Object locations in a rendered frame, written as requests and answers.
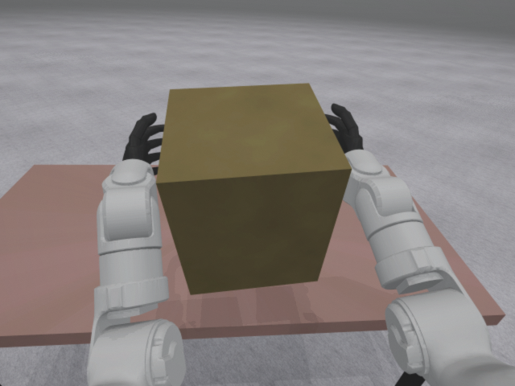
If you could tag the right robot forearm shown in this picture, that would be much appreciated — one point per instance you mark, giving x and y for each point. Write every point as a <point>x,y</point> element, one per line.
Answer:
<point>407,260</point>

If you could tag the carton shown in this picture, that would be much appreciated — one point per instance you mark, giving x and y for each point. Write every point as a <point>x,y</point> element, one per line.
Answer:
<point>251,179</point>

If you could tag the table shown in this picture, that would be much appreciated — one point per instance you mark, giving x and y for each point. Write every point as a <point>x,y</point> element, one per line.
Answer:
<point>49,268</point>

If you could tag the robot left hand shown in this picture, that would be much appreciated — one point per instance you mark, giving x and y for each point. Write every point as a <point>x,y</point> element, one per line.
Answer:
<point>138,146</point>

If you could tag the left robot forearm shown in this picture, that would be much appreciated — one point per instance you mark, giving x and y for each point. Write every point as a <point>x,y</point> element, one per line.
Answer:
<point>129,241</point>

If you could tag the robot right hand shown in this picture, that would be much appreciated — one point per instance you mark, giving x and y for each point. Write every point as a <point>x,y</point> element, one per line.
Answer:
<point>348,134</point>

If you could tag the robot left upper arm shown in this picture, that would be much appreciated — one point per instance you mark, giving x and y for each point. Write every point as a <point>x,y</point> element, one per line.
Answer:
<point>147,353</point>

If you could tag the robot right upper arm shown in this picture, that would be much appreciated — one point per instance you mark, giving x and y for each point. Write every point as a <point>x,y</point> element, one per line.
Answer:
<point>440,336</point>

